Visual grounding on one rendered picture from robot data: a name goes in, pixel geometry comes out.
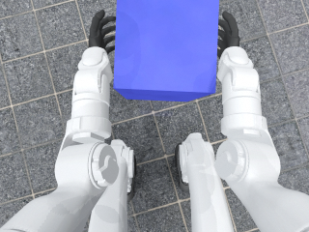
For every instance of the right robot upper arm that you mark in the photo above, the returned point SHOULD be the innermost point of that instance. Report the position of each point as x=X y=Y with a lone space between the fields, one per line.
x=251 y=169

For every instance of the left robot forearm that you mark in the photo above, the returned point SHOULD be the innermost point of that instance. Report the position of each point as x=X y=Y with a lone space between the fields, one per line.
x=89 y=120

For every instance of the left robot upper arm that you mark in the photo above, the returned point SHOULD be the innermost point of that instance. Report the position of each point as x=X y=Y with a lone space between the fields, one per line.
x=83 y=172

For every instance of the right robot foot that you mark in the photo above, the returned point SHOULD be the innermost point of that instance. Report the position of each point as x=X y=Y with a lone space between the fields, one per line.
x=183 y=185

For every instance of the right robot forearm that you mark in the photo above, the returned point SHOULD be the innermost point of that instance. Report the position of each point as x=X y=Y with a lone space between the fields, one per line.
x=241 y=98

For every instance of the robot right hand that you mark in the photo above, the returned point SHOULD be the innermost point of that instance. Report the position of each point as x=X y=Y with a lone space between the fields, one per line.
x=230 y=35

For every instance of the left robot thigh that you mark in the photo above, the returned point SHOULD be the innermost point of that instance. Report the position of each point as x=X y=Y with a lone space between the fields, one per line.
x=110 y=212

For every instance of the robot left hand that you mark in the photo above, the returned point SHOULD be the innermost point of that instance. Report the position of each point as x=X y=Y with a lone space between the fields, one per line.
x=97 y=34

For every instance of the carton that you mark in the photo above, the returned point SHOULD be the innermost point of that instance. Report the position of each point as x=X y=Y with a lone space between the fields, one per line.
x=166 y=50

